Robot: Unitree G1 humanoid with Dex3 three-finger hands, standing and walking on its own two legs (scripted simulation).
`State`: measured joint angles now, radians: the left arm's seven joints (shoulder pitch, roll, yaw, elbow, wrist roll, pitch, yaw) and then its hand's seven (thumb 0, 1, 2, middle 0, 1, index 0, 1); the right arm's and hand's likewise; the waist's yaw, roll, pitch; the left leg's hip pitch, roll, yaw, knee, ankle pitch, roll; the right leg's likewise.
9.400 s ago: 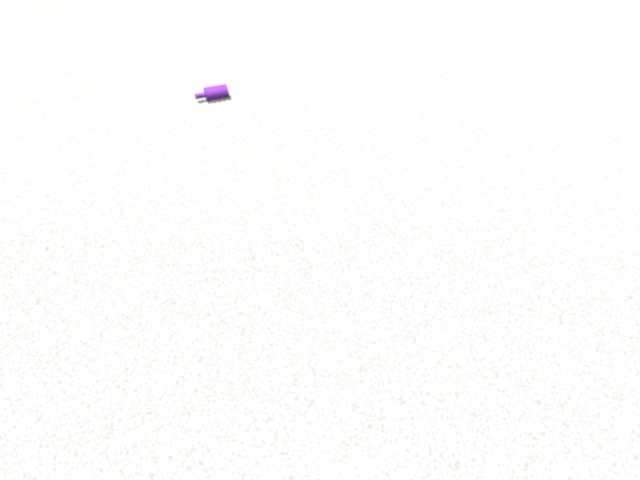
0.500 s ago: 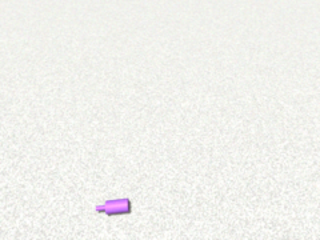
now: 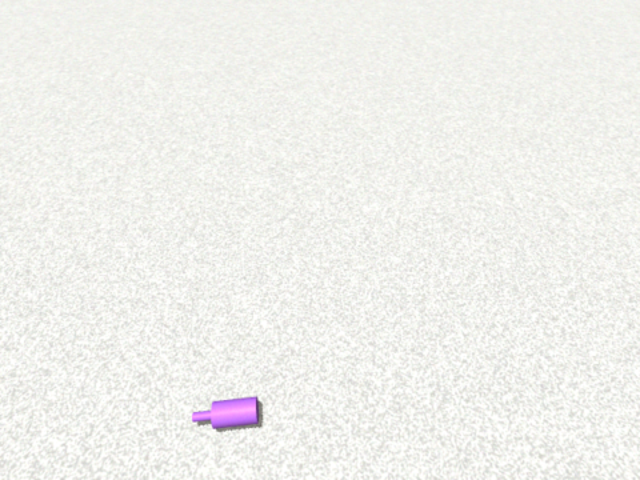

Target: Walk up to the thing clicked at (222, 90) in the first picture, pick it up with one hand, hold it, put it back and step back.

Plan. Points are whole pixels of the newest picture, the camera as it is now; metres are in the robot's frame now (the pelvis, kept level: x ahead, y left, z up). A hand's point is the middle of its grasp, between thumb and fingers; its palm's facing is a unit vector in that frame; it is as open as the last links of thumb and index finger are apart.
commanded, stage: stand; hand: left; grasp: from above
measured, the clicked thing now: (225, 413) +0.43 +0.28 -0.75
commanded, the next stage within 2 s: rise first in 0.38 s
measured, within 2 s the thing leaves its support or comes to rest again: neither
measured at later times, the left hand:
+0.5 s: hand out of the picture +0.07 +0.25 -0.16, palm faces -0.03 -0.94 -0.34, open 7.4 cm
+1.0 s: hand out of the picture +0.13 +0.26 -0.21, palm faces -0.09 -0.91 -0.41, open 13.3 cm
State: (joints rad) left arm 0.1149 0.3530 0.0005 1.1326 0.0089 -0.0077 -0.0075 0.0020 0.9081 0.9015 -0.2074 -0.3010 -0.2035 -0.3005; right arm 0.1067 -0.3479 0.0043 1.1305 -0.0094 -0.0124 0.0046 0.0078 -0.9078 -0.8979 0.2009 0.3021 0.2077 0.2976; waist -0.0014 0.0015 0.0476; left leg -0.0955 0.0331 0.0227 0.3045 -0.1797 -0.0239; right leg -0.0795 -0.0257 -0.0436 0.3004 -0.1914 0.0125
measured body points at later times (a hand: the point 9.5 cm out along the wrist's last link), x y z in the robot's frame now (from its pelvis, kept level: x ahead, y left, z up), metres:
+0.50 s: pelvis +0.00 +0.00 +0.00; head +0.01 +0.00 +0.45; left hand +0.07 +0.30 -0.13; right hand +0.07 -0.30 -0.13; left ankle -0.01 +0.13 -0.75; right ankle -0.02 -0.12 -0.75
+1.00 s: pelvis -0.02 +0.01 -0.06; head +0.06 +0.02 +0.38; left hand +0.13 +0.31 -0.18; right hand +0.10 -0.26 -0.16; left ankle -0.01 +0.13 -0.75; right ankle -0.02 -0.12 -0.75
